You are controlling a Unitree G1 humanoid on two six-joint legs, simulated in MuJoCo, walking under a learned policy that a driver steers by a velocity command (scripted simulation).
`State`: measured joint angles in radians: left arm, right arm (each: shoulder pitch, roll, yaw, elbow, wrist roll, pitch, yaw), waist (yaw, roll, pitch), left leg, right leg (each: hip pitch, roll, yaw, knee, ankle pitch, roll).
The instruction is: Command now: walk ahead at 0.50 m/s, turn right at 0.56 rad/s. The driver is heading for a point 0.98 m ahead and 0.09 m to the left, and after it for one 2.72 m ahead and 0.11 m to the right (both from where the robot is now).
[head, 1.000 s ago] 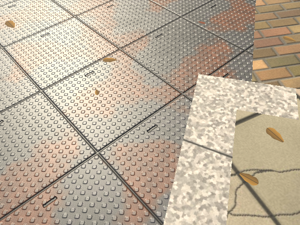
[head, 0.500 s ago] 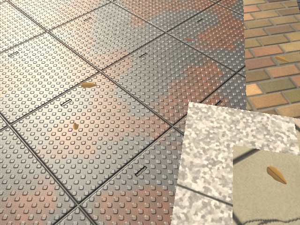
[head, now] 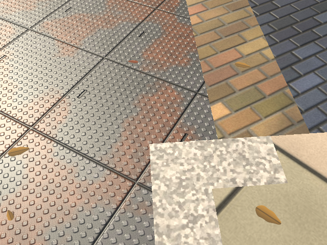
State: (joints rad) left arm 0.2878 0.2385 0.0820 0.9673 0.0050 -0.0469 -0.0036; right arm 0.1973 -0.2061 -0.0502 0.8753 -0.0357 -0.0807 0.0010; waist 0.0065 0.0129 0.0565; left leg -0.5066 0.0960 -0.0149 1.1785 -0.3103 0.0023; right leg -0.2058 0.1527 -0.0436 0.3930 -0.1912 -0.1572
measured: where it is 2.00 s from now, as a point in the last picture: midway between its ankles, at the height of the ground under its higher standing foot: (148, 155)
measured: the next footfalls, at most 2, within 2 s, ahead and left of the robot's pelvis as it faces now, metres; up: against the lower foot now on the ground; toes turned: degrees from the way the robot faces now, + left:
left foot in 0.36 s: +0.40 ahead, +0.10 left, +0.00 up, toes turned -8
right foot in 0.90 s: +0.65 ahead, -0.10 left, +0.00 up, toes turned +8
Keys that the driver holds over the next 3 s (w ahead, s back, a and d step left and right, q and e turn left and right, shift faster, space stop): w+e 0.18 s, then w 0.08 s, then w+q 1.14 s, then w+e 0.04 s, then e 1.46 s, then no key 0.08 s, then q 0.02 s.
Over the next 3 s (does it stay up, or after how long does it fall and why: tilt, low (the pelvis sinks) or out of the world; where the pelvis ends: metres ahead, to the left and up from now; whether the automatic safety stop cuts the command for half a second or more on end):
stays up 0.87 0.14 -0.01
